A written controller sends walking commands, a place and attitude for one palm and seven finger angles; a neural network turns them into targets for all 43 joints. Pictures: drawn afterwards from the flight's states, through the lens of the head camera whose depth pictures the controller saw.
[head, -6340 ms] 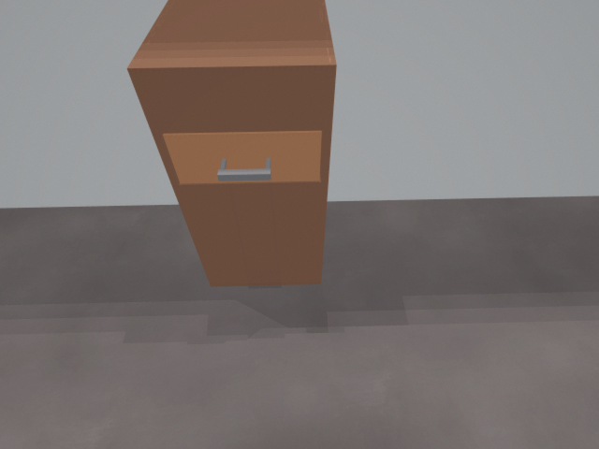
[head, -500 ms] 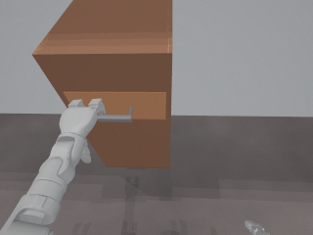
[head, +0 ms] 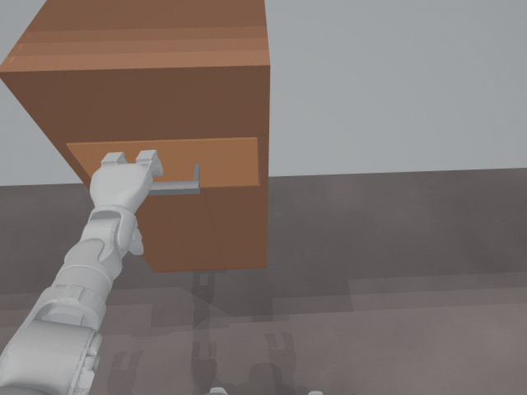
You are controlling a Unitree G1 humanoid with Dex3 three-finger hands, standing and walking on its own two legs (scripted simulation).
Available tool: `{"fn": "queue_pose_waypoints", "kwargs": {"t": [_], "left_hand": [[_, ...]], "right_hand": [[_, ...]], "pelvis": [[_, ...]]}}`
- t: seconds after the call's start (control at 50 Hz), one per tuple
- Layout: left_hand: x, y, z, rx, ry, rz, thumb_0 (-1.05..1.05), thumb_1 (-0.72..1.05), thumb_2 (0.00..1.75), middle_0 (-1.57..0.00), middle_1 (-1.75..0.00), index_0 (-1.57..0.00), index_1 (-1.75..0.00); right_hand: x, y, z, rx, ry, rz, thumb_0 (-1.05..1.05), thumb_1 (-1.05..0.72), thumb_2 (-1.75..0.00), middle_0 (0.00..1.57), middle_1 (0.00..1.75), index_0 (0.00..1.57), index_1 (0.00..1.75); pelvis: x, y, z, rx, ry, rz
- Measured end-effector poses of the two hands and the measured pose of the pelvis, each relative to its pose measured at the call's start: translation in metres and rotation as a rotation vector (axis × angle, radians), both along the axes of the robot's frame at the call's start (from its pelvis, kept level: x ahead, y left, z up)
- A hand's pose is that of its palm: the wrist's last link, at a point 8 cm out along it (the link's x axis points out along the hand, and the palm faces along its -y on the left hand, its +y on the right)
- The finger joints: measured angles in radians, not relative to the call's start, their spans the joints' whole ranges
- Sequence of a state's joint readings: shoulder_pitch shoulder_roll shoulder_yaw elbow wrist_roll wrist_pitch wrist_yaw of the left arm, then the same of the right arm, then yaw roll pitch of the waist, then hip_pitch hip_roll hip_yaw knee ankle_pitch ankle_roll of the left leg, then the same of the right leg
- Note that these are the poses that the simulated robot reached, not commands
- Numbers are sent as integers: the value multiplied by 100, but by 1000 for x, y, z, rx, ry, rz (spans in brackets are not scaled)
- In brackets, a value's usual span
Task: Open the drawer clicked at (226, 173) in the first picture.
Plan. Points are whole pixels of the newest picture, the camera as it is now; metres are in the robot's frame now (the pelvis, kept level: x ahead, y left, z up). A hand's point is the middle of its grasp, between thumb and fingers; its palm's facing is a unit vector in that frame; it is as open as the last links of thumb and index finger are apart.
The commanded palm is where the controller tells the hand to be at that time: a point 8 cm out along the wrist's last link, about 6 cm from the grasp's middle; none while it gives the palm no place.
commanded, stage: move the hooked fingers above the handle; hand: left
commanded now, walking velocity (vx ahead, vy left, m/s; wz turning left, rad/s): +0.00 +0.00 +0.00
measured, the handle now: (169, 179) +0.55 +0.21 -0.10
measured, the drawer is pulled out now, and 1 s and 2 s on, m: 0.00 0.00 0.00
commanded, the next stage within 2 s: lower the fingers behind the handle in 1.20 s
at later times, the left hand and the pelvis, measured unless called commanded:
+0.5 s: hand (156, 190) +0.48 +0.21 -0.04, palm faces -0.06 -0.03 -1.00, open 13.8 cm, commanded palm +0.48 +0.21 +0.01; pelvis -0.02 +0.02 -0.03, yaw -1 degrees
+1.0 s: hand (154, 189) +0.48 +0.21 -0.04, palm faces -0.06 -0.04 -1.00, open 13.8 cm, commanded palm +0.48 +0.20 +0.01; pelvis -0.01 +0.01 -0.03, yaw -1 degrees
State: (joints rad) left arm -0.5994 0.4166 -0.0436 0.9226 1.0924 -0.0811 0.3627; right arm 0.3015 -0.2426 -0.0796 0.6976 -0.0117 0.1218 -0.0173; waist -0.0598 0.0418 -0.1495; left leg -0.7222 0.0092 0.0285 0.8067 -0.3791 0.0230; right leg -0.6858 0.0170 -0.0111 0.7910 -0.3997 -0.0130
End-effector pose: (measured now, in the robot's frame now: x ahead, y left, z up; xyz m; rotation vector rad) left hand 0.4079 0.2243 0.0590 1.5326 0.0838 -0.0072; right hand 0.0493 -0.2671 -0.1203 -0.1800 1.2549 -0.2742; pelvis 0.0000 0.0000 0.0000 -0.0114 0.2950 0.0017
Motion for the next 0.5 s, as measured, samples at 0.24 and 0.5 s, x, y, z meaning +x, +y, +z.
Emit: {"fn": "queue_pose_waypoints", "kwargs": {"t": [0.24,0.5], "left_hand": [[28,-6,-23,8,-11,-8,0,-49,30,-32,-120,-32,-120],[59,-13,-44,12,5,8,0,-49,30,-32,-120,-32,-120]], "right_hand": [[-39,7,-12,-19,80,-22,1,-90,-90,20,30,20,30],[-93,15,-20,-34,202,-81,0,-90,-89,21,30,20,30]], "pelvis": [[-10,9,-17,-17,73,3],[-16,15,-33,-32,139,-8]]}}
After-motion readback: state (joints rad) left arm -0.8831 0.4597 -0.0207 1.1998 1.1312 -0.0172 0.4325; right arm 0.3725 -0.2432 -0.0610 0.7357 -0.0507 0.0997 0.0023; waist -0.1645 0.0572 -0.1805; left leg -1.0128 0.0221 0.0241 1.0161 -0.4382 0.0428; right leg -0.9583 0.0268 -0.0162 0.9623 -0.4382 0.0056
